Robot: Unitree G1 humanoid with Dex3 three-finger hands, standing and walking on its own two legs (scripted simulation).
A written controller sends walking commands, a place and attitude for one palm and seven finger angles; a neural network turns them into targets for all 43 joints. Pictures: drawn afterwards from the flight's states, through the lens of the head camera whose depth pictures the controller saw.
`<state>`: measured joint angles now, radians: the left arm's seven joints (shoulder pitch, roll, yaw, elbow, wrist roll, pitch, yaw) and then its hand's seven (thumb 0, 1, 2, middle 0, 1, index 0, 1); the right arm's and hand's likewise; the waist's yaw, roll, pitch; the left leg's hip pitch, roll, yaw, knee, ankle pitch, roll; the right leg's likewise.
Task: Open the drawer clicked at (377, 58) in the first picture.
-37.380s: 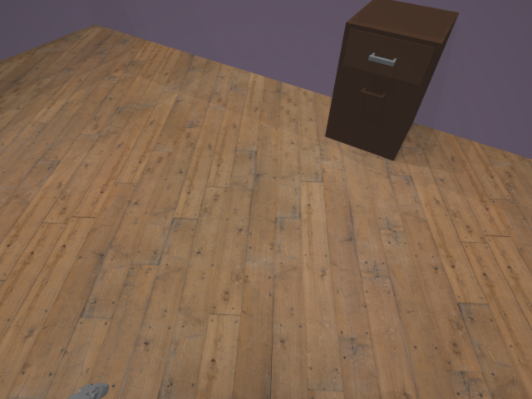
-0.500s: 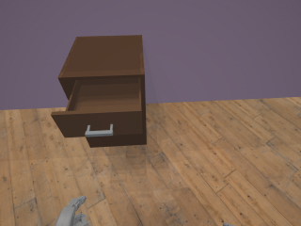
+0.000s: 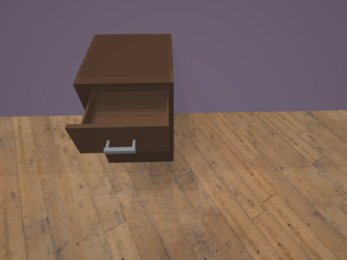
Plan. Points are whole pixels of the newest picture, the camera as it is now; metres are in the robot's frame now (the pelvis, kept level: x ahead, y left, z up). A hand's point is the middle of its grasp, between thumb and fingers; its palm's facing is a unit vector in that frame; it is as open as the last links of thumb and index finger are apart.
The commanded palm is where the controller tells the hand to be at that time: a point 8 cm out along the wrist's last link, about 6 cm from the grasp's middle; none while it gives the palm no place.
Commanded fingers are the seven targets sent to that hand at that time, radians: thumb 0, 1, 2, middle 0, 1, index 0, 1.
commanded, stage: let the arm hang, fingers relaxed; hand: left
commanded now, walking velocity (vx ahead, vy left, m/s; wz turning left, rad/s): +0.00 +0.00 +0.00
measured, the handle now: (120, 146) +0.54 +0.25 -0.22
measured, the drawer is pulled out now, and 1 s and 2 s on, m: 0.23 0.23 0.23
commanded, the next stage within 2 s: look to check the result in 0.38 s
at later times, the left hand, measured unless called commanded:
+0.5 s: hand out of the picture -0.01 +0.17 -0.18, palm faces +0.04 -0.99 -0.16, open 7.4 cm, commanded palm none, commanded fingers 0.00 0.90 0.90 -0.20 -0.30 -0.20 -0.30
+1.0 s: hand out of the picture +0.00 +0.17 -0.18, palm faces +0.03 -0.99 -0.16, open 7.4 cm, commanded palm none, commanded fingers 0.00 0.90 0.90 -0.20 -0.30 -0.20 -0.30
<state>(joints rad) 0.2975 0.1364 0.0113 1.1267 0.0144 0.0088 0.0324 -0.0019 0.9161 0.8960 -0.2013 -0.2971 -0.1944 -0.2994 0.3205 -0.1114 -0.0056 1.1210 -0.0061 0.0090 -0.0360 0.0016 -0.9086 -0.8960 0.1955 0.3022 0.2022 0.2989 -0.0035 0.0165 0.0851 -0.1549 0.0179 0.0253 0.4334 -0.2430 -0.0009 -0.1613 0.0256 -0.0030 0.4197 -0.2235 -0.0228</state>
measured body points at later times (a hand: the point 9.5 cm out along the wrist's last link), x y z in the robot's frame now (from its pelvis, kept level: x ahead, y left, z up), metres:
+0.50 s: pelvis +0.01 +0.01 +0.00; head +0.02 +0.01 +0.45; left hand -0.01 +0.22 -0.16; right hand -0.03 -0.19 -0.16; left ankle +0.00 +0.12 -0.74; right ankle +0.00 -0.11 -0.74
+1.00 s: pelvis +0.01 +0.01 +0.00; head +0.03 +0.02 +0.45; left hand +0.00 +0.22 -0.16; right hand -0.02 -0.19 -0.16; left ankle +0.00 +0.12 -0.74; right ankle +0.00 -0.11 -0.74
